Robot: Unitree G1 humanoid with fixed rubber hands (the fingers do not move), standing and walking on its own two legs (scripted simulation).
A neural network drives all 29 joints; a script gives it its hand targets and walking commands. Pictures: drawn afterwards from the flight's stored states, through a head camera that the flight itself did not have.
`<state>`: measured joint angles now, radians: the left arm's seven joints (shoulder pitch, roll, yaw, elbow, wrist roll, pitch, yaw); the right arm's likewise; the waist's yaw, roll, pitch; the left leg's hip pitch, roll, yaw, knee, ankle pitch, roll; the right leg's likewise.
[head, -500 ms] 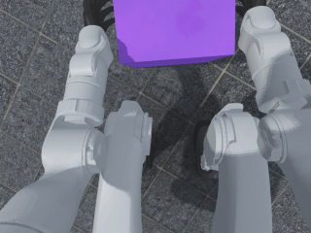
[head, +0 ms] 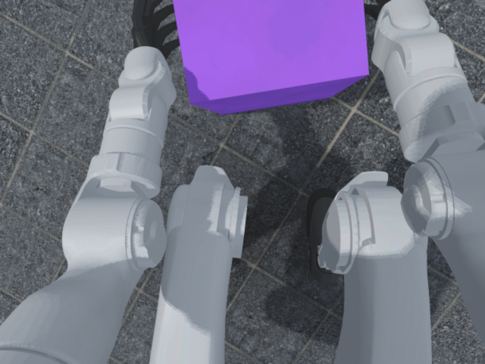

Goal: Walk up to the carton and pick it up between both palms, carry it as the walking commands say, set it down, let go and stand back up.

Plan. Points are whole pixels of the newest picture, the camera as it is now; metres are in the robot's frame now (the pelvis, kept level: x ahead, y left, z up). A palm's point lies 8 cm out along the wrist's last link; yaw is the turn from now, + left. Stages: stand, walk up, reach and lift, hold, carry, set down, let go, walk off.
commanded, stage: set down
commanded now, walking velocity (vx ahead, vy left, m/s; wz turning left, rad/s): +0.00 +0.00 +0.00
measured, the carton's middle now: (268, 48) +0.53 +0.02 -0.23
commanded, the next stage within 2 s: none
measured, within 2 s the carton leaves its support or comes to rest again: neither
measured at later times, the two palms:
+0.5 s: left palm (152, 45) +0.51 +0.17 -0.13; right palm (391, 2) +0.55 -0.14 -0.13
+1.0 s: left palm (152, 46) +0.51 +0.18 -0.13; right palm (391, 4) +0.55 -0.14 -0.13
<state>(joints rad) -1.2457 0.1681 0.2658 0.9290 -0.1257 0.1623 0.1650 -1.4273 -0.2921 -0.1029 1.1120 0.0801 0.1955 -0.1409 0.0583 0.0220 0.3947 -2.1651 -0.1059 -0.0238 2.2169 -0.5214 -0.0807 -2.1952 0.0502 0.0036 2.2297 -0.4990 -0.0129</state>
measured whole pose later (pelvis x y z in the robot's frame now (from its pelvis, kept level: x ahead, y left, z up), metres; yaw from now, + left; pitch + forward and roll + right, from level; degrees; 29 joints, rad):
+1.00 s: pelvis +0.02 +0.00 +0.00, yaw +1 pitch +36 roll +3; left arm -1.15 0.14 0.32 1.00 -0.07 0.02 0.11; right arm -1.33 -0.25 -0.16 1.19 0.03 0.01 -0.09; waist 0.05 0.01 0.17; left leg -2.30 -0.10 -0.01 2.22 -0.56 -0.07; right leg -2.33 0.06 0.02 2.24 -0.54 0.00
